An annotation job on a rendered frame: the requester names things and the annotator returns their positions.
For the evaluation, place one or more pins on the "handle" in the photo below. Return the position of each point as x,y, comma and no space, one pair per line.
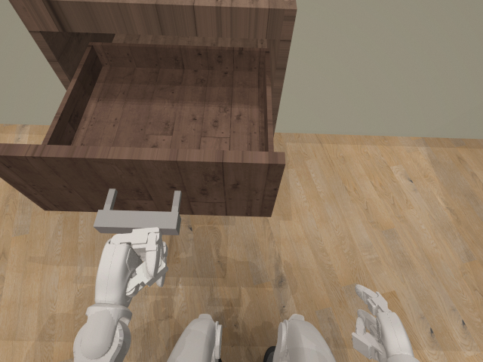
124,221

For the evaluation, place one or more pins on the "right robot thigh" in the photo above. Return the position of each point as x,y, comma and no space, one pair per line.
300,341

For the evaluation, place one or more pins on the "robot right hand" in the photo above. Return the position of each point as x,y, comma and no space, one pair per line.
387,335

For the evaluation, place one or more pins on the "cabinet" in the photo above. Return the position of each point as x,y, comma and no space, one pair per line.
62,29

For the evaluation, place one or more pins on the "drawer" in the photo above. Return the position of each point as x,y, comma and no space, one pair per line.
151,119

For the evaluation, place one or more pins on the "robot thigh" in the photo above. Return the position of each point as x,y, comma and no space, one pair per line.
300,341
199,342

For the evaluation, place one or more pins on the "left robot forearm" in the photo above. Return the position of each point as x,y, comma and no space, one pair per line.
106,336

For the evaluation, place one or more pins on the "left robot thigh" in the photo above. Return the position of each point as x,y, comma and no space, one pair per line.
199,342

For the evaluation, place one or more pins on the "robot left hand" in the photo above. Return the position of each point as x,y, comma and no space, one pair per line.
141,251

